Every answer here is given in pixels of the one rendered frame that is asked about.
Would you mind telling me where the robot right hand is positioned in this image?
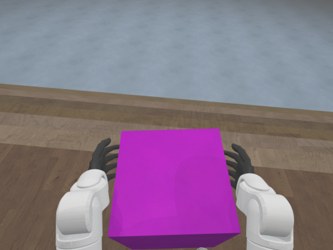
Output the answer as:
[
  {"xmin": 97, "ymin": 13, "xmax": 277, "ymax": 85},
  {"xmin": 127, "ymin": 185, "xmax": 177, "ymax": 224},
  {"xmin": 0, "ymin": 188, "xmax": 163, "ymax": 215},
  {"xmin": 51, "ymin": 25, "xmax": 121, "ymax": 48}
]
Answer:
[{"xmin": 224, "ymin": 143, "xmax": 254, "ymax": 190}]

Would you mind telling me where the right robot forearm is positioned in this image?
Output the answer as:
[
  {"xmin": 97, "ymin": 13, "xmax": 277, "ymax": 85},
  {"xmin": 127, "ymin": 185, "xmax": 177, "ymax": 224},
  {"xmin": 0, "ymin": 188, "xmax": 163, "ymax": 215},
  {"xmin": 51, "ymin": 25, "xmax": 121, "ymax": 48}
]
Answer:
[{"xmin": 236, "ymin": 173, "xmax": 294, "ymax": 250}]

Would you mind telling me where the carton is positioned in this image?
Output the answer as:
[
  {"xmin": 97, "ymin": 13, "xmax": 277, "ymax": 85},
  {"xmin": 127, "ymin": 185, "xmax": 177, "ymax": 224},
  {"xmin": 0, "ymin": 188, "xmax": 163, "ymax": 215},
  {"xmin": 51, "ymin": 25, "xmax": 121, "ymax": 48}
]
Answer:
[{"xmin": 108, "ymin": 128, "xmax": 241, "ymax": 249}]

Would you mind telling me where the left robot forearm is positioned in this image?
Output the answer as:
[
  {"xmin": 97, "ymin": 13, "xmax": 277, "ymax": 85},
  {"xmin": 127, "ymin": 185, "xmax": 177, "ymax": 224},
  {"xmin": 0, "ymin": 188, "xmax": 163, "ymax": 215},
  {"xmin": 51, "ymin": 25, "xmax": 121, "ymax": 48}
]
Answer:
[{"xmin": 56, "ymin": 169, "xmax": 110, "ymax": 250}]

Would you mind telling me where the robot left hand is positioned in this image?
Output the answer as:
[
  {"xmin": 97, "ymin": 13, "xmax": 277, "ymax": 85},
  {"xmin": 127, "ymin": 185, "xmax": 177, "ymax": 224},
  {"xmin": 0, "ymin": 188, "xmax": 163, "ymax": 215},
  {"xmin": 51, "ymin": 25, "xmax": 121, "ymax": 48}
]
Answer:
[{"xmin": 88, "ymin": 138, "xmax": 120, "ymax": 181}]

